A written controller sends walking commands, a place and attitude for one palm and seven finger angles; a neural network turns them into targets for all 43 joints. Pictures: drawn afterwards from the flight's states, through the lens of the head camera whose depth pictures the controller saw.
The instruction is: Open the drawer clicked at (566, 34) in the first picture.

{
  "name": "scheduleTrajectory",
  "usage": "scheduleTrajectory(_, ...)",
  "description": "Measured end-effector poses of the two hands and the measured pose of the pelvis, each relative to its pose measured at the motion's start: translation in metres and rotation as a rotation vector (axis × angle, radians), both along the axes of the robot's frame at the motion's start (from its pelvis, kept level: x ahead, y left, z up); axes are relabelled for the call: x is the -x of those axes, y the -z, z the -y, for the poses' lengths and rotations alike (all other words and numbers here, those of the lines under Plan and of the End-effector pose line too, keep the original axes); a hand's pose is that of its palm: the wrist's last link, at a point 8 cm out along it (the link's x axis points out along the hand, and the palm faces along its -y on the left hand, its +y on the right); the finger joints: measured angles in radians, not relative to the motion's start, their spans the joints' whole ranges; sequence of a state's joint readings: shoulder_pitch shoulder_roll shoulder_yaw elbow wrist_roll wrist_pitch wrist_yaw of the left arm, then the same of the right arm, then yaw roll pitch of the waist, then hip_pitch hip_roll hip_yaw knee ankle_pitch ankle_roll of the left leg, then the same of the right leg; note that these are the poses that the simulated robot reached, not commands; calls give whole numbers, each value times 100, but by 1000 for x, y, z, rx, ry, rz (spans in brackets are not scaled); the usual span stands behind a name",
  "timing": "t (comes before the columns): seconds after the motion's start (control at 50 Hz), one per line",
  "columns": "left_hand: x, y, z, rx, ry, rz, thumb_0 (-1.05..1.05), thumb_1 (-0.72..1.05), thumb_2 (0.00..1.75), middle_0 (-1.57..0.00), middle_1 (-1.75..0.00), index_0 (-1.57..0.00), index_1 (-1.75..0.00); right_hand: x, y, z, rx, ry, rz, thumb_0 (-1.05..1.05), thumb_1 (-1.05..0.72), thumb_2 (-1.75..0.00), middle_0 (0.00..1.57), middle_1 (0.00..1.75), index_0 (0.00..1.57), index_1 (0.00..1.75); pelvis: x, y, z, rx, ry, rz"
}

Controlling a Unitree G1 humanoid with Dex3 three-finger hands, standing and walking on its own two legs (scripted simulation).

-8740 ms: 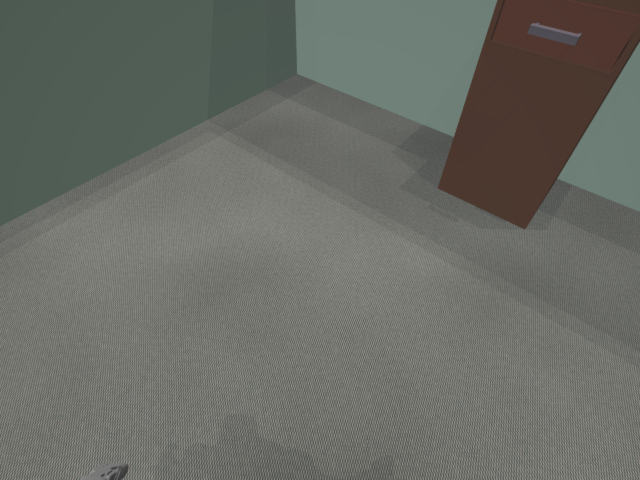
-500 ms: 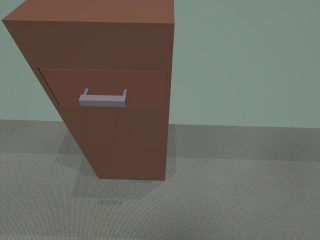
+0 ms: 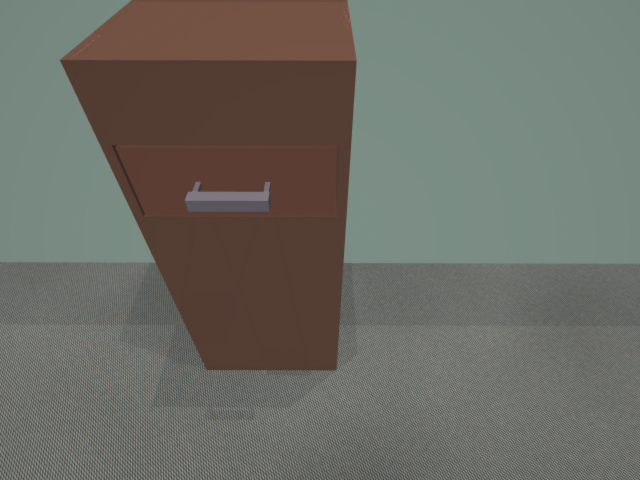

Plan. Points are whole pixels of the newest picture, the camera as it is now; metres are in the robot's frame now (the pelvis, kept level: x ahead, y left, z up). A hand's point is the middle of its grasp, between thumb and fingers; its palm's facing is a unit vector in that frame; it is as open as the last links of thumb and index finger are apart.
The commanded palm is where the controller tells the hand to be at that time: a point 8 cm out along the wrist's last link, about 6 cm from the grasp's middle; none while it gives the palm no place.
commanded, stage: come to a stop and stand still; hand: left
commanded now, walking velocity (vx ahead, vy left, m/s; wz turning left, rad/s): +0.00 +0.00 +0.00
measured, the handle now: (230, 194) +0.58 +0.21 +0.02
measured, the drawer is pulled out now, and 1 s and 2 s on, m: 0.00 0.00 0.00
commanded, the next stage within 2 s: look again from close up in 0.14 s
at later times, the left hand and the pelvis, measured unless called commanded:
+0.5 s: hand out of the picture +0.01 +0.14 -0.17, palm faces +0.00 -0.99 -0.16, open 7.4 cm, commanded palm none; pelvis +0.02 -0.02 +0.00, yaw +0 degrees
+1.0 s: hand (194, 427) +0.20 +0.18 -0.05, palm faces -0.09 -0.59 -0.80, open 7.5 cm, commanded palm +0.15 +0.19 -0.03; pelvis +0.03 -0.03 -0.01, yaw -1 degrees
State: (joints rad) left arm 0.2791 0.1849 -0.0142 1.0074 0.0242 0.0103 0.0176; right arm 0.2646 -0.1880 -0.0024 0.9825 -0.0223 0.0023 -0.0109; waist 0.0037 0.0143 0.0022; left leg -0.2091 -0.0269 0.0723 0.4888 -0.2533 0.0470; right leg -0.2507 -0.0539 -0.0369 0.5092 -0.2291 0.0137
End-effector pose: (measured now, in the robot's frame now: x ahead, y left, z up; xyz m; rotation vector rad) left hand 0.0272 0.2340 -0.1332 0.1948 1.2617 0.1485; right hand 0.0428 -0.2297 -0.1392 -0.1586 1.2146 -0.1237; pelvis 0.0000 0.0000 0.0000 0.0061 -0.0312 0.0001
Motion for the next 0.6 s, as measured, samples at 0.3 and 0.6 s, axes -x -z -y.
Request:
scheduleTrajectory(0.3,45,5,26,42,-34,-172,1,91,90,-20,-30,-19,-30,63,8,-3,-31,42,-223,0,-91,-90,20,30,20,30,-7,-2,9,-5,0,-16)
scheduleTrajectory(0.6,15,10,48,61,-31,-151,2,93,90,-20,-30,-20,-30,35,10,-4,-53,56,-201,0,-91,-90,20,30,20,30,-27,-2,23,-4,5,-17)
